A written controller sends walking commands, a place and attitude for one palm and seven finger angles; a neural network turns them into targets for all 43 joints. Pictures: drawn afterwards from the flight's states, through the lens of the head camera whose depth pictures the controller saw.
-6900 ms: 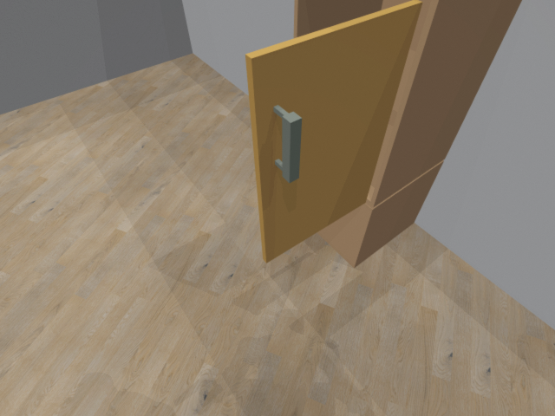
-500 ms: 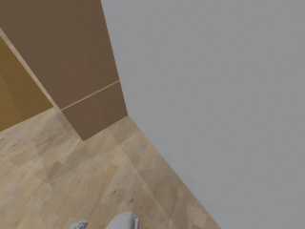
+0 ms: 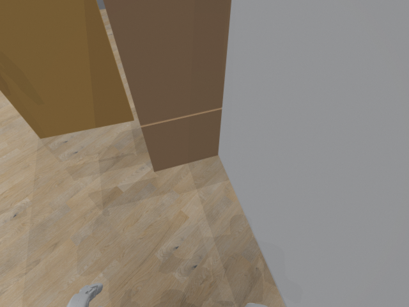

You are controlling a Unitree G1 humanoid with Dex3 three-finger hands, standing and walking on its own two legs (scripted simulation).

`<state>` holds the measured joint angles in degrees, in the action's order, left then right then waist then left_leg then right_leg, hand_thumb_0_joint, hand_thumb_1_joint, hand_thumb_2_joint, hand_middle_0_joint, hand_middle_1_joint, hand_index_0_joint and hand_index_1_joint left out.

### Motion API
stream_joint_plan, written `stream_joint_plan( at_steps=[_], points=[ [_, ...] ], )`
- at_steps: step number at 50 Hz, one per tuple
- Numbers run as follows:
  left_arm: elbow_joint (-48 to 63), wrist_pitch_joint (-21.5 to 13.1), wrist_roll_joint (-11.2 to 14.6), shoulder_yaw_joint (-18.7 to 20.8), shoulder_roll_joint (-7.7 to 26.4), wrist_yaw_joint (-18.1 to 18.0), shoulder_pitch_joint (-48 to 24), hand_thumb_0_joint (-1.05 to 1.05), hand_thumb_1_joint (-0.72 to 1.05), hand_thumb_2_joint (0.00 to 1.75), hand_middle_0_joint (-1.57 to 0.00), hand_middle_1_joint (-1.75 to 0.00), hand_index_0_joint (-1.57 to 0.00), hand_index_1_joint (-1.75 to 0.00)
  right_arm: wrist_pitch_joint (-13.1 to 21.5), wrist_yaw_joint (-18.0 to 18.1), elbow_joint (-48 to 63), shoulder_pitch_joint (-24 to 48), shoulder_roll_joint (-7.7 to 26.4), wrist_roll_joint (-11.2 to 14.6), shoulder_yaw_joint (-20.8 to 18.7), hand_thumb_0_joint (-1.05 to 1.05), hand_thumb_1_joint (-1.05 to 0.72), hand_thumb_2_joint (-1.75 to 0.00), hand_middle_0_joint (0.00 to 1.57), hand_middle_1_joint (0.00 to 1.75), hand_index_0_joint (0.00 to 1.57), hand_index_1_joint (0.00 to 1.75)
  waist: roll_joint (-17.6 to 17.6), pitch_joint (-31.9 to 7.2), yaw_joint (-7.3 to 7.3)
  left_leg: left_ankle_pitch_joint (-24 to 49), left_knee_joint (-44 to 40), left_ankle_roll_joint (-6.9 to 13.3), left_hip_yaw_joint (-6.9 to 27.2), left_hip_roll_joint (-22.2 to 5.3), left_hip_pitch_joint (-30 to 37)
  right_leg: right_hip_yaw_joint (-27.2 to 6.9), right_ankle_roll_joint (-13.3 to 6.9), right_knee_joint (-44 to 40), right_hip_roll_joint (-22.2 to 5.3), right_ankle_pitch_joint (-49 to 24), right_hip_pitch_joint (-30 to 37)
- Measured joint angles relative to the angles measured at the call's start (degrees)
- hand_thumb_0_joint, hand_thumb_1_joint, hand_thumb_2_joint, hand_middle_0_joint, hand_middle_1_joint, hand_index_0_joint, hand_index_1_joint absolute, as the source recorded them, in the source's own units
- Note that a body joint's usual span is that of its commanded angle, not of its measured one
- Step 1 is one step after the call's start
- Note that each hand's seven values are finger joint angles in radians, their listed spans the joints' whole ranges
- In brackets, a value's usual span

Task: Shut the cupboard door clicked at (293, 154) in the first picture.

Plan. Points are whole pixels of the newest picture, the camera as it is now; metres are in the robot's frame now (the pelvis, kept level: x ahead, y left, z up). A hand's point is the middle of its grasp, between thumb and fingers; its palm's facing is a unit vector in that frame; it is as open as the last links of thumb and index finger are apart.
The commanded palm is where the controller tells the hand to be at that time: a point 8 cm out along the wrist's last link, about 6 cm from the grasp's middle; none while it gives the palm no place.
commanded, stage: turn to face it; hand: left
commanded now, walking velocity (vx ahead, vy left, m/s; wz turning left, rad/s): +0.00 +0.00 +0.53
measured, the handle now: out of the picture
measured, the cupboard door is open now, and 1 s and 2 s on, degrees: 88 88 88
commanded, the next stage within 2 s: take the last steps up to it in 0.42 s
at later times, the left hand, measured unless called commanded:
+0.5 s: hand out of the picture -0.02 +0.22 -0.19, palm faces +0.29 -0.93 -0.24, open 7.4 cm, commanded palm none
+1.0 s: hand out of the picture -0.02 +0.18 -0.16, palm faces +0.46 -0.86 -0.19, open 7.4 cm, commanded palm none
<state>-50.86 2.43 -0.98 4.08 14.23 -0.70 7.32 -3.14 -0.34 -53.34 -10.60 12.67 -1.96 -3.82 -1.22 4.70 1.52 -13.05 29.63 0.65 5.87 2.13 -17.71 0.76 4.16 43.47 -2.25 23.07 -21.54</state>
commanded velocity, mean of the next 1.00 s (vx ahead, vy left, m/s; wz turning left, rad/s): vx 0.15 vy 0.08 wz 0.27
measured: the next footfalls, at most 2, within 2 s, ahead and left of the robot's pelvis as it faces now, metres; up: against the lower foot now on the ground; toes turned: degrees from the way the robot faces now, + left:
right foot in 0.04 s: +0.04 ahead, -0.14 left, +0.00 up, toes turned +0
left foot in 0.40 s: +0.02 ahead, +0.11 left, +0.00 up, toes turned +17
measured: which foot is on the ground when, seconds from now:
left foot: down 0.00-0.04, up 0.06-0.38, down 0.40-0.72, up 0.74-1.00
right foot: up 0.00-0.02, down 0.04-0.40, up 0.42-0.72, down 0.74-1.00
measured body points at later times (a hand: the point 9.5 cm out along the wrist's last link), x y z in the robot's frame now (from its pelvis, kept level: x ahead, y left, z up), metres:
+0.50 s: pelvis +0.01 +0.01 -0.01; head +0.06 +0.04 +0.44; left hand -0.03 +0.27 -0.17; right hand +0.18 -0.21 -0.14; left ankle -0.01 +0.10 -0.74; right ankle +0.00 -0.14 -0.69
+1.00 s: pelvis +0.07 +0.04 +0.01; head +0.12 +0.05 +0.45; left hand -0.05 +0.23 -0.14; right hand +0.22 -0.17 -0.15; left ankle +0.07 +0.20 -0.68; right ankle +0.05 -0.12 -0.74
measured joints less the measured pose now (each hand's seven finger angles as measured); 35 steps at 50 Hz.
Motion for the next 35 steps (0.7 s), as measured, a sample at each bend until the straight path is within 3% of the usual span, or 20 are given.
stream_joint_plan(
  at_steps=[2, 3, 5, 7, 9, 11, 16, 19, 20, 23, 27, 31, 35],
  points=[
    [0.86, -1.00, 0.05, -0.40, -0.22, -0.07, 0.23, 0.01, 0.91, 0.90, -0.20, -0.30, -0.20, -0.29, -0.36, -0.04, -0.06, -0.84, 0.08, 0.36, -0.36, 0.00, -0.90, -0.89, 0.20, 0.30, 0.20, 0.30, -0.05, -0.52, 0.17, -0.98, 2.32, -0.85, 1.38, 1.05, -1.46, 0.30, -0.59, -10.08, 0.44, -4.29, 4.60],
    [1.11, -1.70, -0.19, -0.44, -0.47, -0.27, 0.38, 0.01, 0.91, 0.90, -0.20, -0.30, -0.20, -0.29, -0.55, -0.10, -0.19, -0.85, 0.24, 0.61, -0.60, 0.00, -0.90, -0.89, 0.20, 0.30, 0.20, 0.30, 0.04, -0.49, -0.15, -4.37, 5.46, -1.31, 1.25, 1.50, -2.83, 0.58, -2.57, -11.86, 0.11, -7.51, 5.09],
    [0.97, -2.24, -0.42, -1.08, -1.88, -0.55, 0.54, 0.01, 0.91, 0.90, -0.20, -0.30, -0.20, -0.29, -1.14, -0.22, -0.64, -0.28, 1.25, 0.59, -1.25, 0.00, -0.90, -0.89, 0.20, 0.30, 0.20, 0.30, -1.38, 0.45, 0.23, -12.44, 17.51, -1.96, 0.35, 1.65, -6.67, 2.37, -4.06, -10.06, -0.27, -6.20, 5.32],
    [0.78, -2.16, -0.36, -1.54, -3.08, -0.77, 1.45, 0.01, 0.91, 0.90, -0.20, -0.30, -0.20, -0.29, -1.77, -0.42, -1.05, 0.22, 1.85, 0.48, -1.69, 0.00, -0.90, -0.89, 0.20, 0.30, 0.20, 0.30, -1.75, 0.84, 0.50, -13.59, 29.07, -2.70, -1.81, 1.15, -9.84, 3.69, -4.11, -10.73, -1.01, -5.01, 6.65],
    [0.36, -2.11, -0.34, -1.82, -3.88, -0.91, 2.40, 0.01, 0.91, 0.90, -0.20, -0.30, -0.20, -0.29, -1.96, -0.63, -1.27, 0.70, 1.96, 0.49, -1.66, 0.00, -0.91, -0.89, 0.20, 0.30, 0.20, 0.30, -1.28, 1.13, 0.78, -12.52, 34.43, -3.55, -3.90, -0.10, -11.05, 4.82, -3.91, -12.39, -1.80, -5.24, 8.09],
    [-0.15, -2.26, -0.45, -2.03, -4.38, -0.89, 3.20, 0.01, 0.91, 0.90, -0.20, -0.30, -0.20, -0.29, -1.88, -0.72, -1.36, 1.15, 1.69, 0.65, -1.35, 0.00, -0.91, -0.89, 0.20, 0.30, 0.20, 0.30, -0.16, 1.48, 0.76, -12.76, 32.61, -4.20, -5.70, -1.22, -10.08, 5.81, -3.78, -13.71, -2.84, -5.68, 9.24],
    [-1.41, -2.71, -0.81, -1.88, -4.34, -0.62, 5.10, 0.01, 0.91, 0.90, -0.20, -0.30, -0.20, -0.30, -1.40, -0.74, -1.60, 3.12, 0.89, 1.04, -0.35, 0.00, -0.91, -0.89, 0.19, 0.30, 0.20, 0.30, 2.26, 2.24, -0.80, -13.49, 17.59, -4.06, -8.63, -2.21, -4.25, 8.20, -2.86, -13.38, -5.07, -4.92, 10.06],
    [-2.59, -2.32, -0.48, -1.38, -3.18, -0.38, 6.50, 0.01, 0.91, 0.90, -0.20, -0.30, -0.20, -0.30, -0.32, -0.72, -1.05, 4.25, 0.58, 1.00, 0.35, 0.00, -0.91, -0.89, 0.19, 0.30, 0.20, 0.30, 2.97, 2.11, -1.45, -5.76, 5.08, -2.98, -9.81, -2.25, 0.94, 9.60, -1.74, -9.86, -5.88, -2.80, 8.93],
    [-2.97, -1.90, -0.21, -1.17, -2.73, -0.27, 6.89, 0.01, 0.91, 0.90, -0.20, -0.30, -0.20, -0.30, 0.32, -0.67, -0.74, 4.44, 0.59, 0.80, 0.42, 0.00, -0.91, -0.89, 0.19, 0.30, 0.20, 0.30, 2.89, 1.80, -1.48, -1.82, 3.34, -1.03, -9.51, -2.35, 1.32, 9.77, -1.24, -7.03, -6.08, -1.76, 7.56],
    [-4.97, 0.21, -0.04, -0.65, -0.86, -0.59, 6.12, 0.01, 0.91, 0.90, -0.20, -0.30, -0.20, -0.30, 1.30, 0.07, -0.41, 5.27, -0.66, 0.39, 0.95, 0.00, -0.91, -0.89, 0.19, 0.30, 0.20, 0.30, 4.34, 2.33, -2.53, -4.68, 5.59, 1.67, -9.48, -1.55, 0.79, 4.69, -0.59, 6.05, -5.14, 7.14, 2.31],
    [-6.55, 1.04, 0.02, -0.21, -0.06, -0.35, 4.66, 0.01, 0.91, 0.90, -0.20, -0.30, -0.20, -0.29, 1.78, 1.21, -0.61, 4.77, -1.67, 0.23, 1.63, 0.00, -0.91, -0.89, 0.20, 0.30, 0.20, 0.30, 3.51, 1.73, -2.73, -3.31, 1.67, 1.47, -7.89, -1.42, 2.34, 1.61, -0.48, 13.92, -2.97, 5.33, -1.68],
    [-6.16, 0.37, -0.13, -0.39, -0.71, 0.17, 3.98, 0.01, 0.91, 0.90, -0.20, -0.29, -0.20, -0.29, 1.88, 1.21, -1.54, 3.36, -1.97, 0.10, 1.92, 0.00, -0.90, -0.89, 0.20, 0.30, 0.20, 0.30, 1.77, 0.59, -2.64, -1.62, -1.40, 1.47, -6.39, -1.52, 3.66, 1.77, -0.82, 8.52, -1.85, 4.39, -0.50],
    [-5.41, -1.05, -0.41, -0.65, -2.07, 1.06, 4.09, 0.01, 0.91, 0.90, -0.20, -0.29, -0.20, -0.29, 1.49, 0.70, -2.57, 0.99, -1.74, 0.10, 1.58, 0.00, -0.90, -0.89, 0.20, 0.30, 0.20, 0.30, -0.02, -0.81, -2.09, -2.55, -0.42, 0.95, -5.13, -1.27, 3.67, 3.55, -1.69, -3.68, -0.49, 1.89, 4.66]
  ],
)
